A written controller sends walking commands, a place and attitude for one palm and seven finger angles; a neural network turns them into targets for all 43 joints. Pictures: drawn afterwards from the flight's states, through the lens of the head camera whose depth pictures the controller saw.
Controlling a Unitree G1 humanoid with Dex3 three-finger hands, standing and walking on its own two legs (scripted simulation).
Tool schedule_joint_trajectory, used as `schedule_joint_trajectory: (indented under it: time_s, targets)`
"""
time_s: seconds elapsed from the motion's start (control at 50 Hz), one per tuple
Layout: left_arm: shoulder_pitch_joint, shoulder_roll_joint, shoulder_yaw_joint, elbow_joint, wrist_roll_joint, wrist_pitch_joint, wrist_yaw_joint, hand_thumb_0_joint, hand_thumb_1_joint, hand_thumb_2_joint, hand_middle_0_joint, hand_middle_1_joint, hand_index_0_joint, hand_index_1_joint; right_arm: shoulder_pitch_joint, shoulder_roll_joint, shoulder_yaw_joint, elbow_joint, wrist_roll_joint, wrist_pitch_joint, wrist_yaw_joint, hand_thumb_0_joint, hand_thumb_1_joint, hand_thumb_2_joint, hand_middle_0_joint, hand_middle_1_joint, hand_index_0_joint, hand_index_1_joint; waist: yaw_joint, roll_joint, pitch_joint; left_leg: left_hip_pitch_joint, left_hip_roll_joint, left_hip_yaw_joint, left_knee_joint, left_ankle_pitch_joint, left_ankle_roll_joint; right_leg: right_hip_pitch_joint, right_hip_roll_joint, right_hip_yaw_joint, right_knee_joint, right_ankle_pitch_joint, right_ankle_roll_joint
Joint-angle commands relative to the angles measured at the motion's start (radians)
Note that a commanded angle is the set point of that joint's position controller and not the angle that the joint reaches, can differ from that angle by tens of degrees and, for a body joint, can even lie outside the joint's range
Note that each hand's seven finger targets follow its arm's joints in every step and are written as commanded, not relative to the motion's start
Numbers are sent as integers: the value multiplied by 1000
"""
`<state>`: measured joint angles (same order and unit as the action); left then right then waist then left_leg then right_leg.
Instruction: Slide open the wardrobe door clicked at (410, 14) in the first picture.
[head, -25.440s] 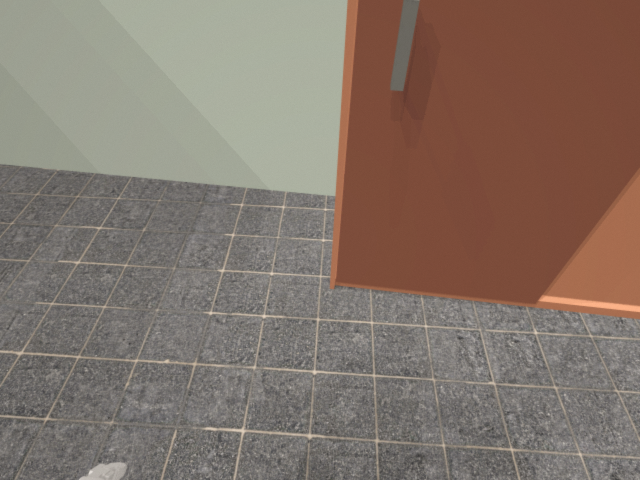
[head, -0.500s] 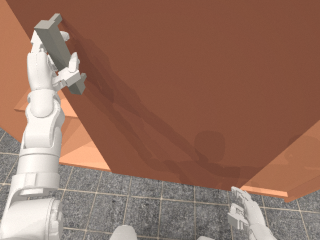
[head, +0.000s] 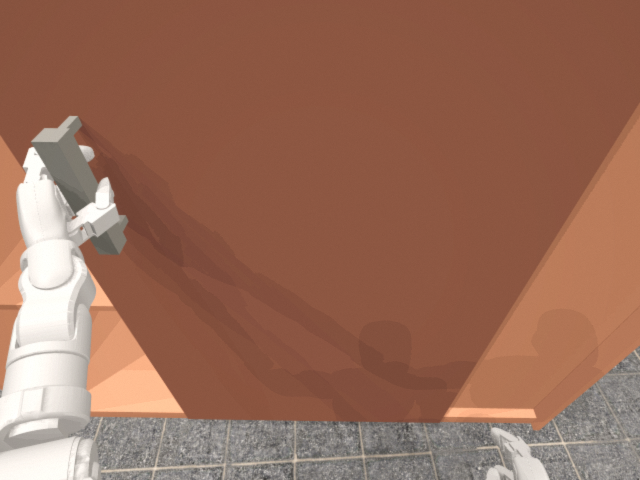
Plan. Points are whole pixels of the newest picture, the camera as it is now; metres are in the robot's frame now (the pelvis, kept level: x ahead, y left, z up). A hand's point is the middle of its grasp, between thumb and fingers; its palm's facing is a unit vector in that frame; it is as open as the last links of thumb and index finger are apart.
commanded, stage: stop walking and hold the door there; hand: left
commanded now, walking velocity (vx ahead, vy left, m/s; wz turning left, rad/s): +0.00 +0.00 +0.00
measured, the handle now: (93, 187) +0.42 +0.31 +0.17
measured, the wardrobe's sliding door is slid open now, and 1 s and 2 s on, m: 0.42 0.42 0.42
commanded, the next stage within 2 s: loosen the grip on the handle in 1.86 s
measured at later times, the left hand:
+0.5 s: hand (101, 208) +0.37 +0.28 +0.17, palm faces +0.42 -0.89 -0.16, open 6.7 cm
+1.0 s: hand (97, 210) +0.37 +0.28 +0.17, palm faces +0.26 -0.95 -0.16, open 6.3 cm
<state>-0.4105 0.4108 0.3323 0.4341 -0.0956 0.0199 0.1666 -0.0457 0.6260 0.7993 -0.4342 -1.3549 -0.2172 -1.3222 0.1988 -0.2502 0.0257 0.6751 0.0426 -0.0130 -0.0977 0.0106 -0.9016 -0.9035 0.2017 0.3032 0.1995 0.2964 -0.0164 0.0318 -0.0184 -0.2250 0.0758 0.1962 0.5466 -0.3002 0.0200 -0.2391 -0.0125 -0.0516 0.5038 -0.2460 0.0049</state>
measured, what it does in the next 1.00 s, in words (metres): steps to the left: right foot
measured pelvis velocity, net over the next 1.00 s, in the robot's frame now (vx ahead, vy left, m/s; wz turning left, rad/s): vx -0.05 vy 0.10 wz -0.05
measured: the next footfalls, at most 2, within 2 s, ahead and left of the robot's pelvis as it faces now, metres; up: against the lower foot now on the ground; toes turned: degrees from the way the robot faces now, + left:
right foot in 0.94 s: -0.02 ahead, -0.02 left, +0.00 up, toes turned -6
left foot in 1.08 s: +0.05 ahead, +0.21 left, +0.00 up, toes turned +2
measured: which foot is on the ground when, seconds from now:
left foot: down 0.00-0.96, up 0.98-1.00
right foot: down 0.00-0.64, up 0.66-0.92, down 0.94-1.00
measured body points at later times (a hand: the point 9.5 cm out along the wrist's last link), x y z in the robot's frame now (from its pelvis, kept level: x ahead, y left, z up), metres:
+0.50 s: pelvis -0.02 +0.03 +0.00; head -0.04 +0.02 +0.45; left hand +0.35 +0.33 +0.18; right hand +0.11 -0.26 -0.10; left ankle +0.00 +0.09 -0.73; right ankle +0.01 -0.12 -0.74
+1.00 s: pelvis -0.05 +0.10 +0.00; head -0.05 +0.08 +0.45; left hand +0.35 +0.33 +0.18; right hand +0.08 -0.14 -0.11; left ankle -0.01 +0.13 -0.72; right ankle -0.06 -0.01 -0.74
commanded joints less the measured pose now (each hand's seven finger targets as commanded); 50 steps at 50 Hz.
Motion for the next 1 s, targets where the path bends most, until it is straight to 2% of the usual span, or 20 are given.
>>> schedule_joint_trajectory:
  time_s: [0.0, 0.06, 0.3, 0.36, 0.44, 0.5, 0.58, 0.64, 0.66, 0.7, 0.76, 0.82, 0.84, 0.86, 0.88, 0.9, 0.92, 0.94, 0.96, 0.98]
  targets:
    - [-332, 261, 13, -224, 45, -107, -9, 0, 900, 900, -450, -1400, -450, -1400, -94, -157, -58, -129, -3, -43, -28, 0, -900, -900, 200, 300, 200, 300, 15, 20, -311, 102, 103, -126, -71, 314, -18, 93, -141, 114, -53, 436, -24]
    - [-349, 298, 37, -191, 50, -113, -9, 0, 900, 900, -450, -1400, -450, -1400, -89, -168, -61, -120, -3, -41, -35, 0, -900, -900, 200, 300, 200, 300, 19, 45, -296, 99, 114, -135, -104, 302, -10, 76, -119, 91, -61, 350, -13]
    - [-419, 246, -20, -128, 55, -131, -19, 0, 900, 900, -450, -1400, -450, -1400, -77, -173, -67, -105, -4, -46, -39, 0, -900, -900, 200, 300, 200, 300, 18, 63, -253, 95, 124, -143, -155, 255, -4, 22, -84, 69, -73, 215, -7]
    - [-425, 275, -6, -111, 56, -130, -14, 0, 900, 900, -450, -1400, -450, -1400, -83, -185, -75, -109, -5, -33, -41, 0, -900, -900, 200, 300, 200, 300, 18, 59, -237, 58, 104, -128, -102, 245, -8, 28, -137, 111, -75, 303, -22]
    - [-449, 267, -27, -85, 54, -120, -13, 0, 900, 900, -450, -1400, -450, -1400, -76, -188, -86, -116, -5, 0, -31, 0, -900, -900, 200, 300, 200, 300, 9, -35, -258, 18, 46, -127, 12, 139, -26, 23, -277, 221, -109, 316, -78]
    - [-502, 263, -26, -87, 53, -114, -12, 0, 900, 900, -450, -1400, -450, -1400, -82, -179, -85, -123, -1, 13, -23, 0, -900, -900, 200, 300, 200, 300, 9, -123, -273, 23, 36, -143, 21, 113, -24, 13, -313, 215, -97, 275, -82]
    - [-550, 216, -60, -82, 53, -115, -16, 0, 900, 900, -450, -1400, -450, -1400, -96, -179, -82, -127, 0, 23, -23, 0, -900, -900, 200, 300, 200, 300, 6, -70, -274, 94, 99, -179, -60, 205, 15, -79, -216, 75, 54, 157, -13]
    - [-589, 129, -132, -111, 40, -140, -32, 0, 900, 900, -450, -1400, -450, -1400, -118, -165, -71, -151, 2, 13, -17, 0, -900, -900, 200, 300, 200, 300, 8, 173, -263, 153, 231, -336, -212, 376, 86, -228, -61, -24, 428, -289, 26]
    - [-602, 123, -134, -128, 49, -149, -33, 0, 900, 900, -450, -1400, -450, -1400, -118, -166, -70, -144, -2, 5, -11, 0, -900, -900, 200, 300, 200, 300, 16, 179, -273, 182, 244, -324, -223, 402, 78, -262, -51, -16, 547, -330, 20]
    - [-643, 40, -197, -163, 35, -152, -40, 0, 900, 900, -450, -1400, -450, -1400, -113, -148, -63, -130, 2, -11, -11, 0, -900, -900, 200, 300, 200, 300, 7, 113, -293, 218, 223, -271, -192, 475, 51, -259, -57, -16, 580, -284, 23]
    - [-616, 114, -142, -114, 42, -134, -36, 0, 900, 900, -450, -1400, -450, -1400, -78, -170, -70, -101, -6, -25, -22, 0, -900, -900, 200, 300, 200, 300, 12, -6, -276, 250, 222, -253, -196, 515, 42, -217, -57, -20, 439, -230, 35]
    - [-614, 82, -162, -94, 31, -124, -43, 0, 900, 900, -450, -1400, -450, -1400, -93, -149, -52, -101, -23, -42, -22, 0, -900, -900, 200, 300, 200, 300, 25, 84, -256, 220, 181, -185, -282, 455, -105, -64, -22, -62, 198, -215, 17]
    - [-602, 124, -130, -79, 38, -124, -43, 0, 900, 900, -450, -1400, -450, -1400, -89, -160, -54, -99, -33, -47, -20, 0, -900, -900, 200, 300, 200, 300, 31, 124, -245, 181, 150, -147, -295, 452, -151, 12, -16, -77, 103, -199, 4]
    - [-611, 119, -139, -100, 36, -129, -48, 0, 900, 900, -450, -1400, -450, -1400, -90, -157, -59, -107, -40, -52, -14, 0, -900, -900, 200, 300, 200, 300, 37, 157, -260, 162, 119, -118, -264, 532, -196, 92, -12, -99, -9, -169, -15]
    - [-612, 114, -141, -109, 35, -133, -51, 0, 900, 900, -450, -1400, -450, -1400, -97, -156, -62, -114, -42, -54, -7, 0, -900, -900, 200, 300, 200, 300, 41, 130, -280, 125, 96, -99, -155, 580, -240, 177, -36, -75, -109, -96, -50]
    - [-607, 141, -120, -115, 42, -138, -51, 0, 900, 900, -450, -1400, -450, -1400, -100, -160, -66, -120, -39, -49, -1, 0, -900, -900, 200, 300, 200, 300, 48, 6, -294, 66, 68, -92, 65, 592, -255, 212, -142, 50, -179, 25, -121]
    - [-604, 166, -107, -121, 49, -147, -52, 0, 900, 900, -450, -1400, -450, -1400, -81, -163, -63, -120, -30, -44, 1, 0, -900, -900, 200, 300, 200, 300, 48, -227, -288, -8, 36, -124, 260, 409, -218, 189, -302, 270, -193, 249, -235]
    - [-603, 182, -93, -89, 55, -143, -52, 0, 900, 900, -450, -1400, -450, -1400, -79, -160, -56, -120, -23, -41, -3, 0, -900, -900, 200, 300, 200, 300, 42, -297, -232, -138, 0, -179, 302, -47, -131, 208, -403, 346, -170, 575, -290]
    - [-600, 165, -97, -96, 54, -129, -59, 0, 900, 900, -450, -1400, -450, -1400, -76, -141, -55, -126, -11, -56, -3, 0, -900, -900, 200, 300, 200, 300, 38, -269, -220, -154, -5, -247, 249, -185, -65, 218, -382, 254, -128, 667, -232]
    - [-616, 90, -151, -127, 51, -119, -70, 0, 900, 900, -450, -1400, -450, -1400, -48, -124, -53, -119, 0, -61, -1, 0, -900, -900, 200, 300, 200, 300, 25, -248, -230, -136, -2, -255, 161, -192, -39, 230, -334, 159, -75, 564, -172]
